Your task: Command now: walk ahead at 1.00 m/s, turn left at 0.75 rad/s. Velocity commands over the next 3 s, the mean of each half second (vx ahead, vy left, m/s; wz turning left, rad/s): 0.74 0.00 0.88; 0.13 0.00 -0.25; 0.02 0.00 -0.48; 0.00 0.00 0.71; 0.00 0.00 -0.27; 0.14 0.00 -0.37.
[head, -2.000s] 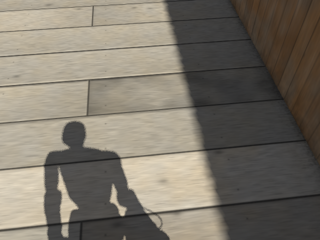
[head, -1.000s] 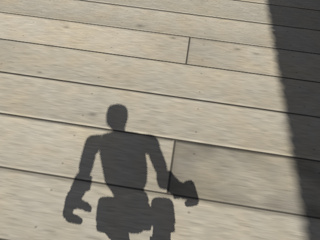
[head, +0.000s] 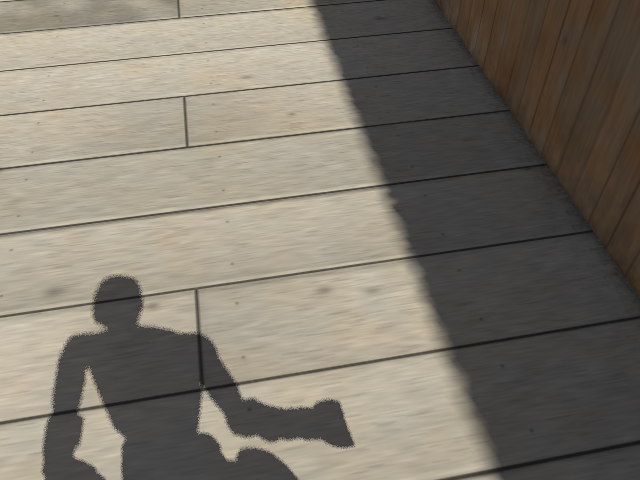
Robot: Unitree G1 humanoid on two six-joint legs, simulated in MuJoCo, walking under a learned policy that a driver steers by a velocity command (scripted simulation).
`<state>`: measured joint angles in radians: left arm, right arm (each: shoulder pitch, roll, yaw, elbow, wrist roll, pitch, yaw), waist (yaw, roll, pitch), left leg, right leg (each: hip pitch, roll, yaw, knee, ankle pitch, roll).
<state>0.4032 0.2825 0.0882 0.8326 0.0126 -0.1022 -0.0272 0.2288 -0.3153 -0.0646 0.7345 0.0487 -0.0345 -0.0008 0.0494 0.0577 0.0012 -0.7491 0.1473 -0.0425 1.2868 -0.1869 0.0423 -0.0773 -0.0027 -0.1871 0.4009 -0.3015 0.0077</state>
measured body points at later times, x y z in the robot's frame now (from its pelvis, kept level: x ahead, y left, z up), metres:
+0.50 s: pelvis +0.37 +0.07 +0.00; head +0.41 +0.11 +0.45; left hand +0.53 +0.40 -0.04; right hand +0.55 -0.16 -0.10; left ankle +0.36 +0.11 -0.74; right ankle +0.60 -0.05 -0.67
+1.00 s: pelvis +0.53 +0.11 +0.00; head +0.58 +0.13 +0.44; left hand +0.55 +0.42 -0.11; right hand +0.80 -0.07 -0.09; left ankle +0.53 +0.24 -0.73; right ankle +0.67 +0.07 -0.74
